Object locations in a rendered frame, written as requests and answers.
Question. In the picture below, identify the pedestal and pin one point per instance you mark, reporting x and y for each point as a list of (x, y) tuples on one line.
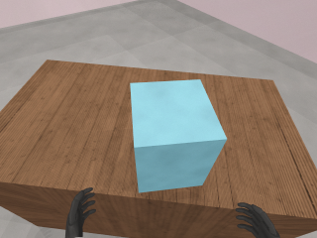
[(70, 127)]

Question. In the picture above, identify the robot left hand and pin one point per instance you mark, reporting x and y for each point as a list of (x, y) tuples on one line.
[(75, 218)]

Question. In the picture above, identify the robot right hand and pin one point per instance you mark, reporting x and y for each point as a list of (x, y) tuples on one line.
[(262, 227)]

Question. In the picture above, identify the carton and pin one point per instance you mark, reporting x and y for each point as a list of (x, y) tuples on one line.
[(177, 134)]

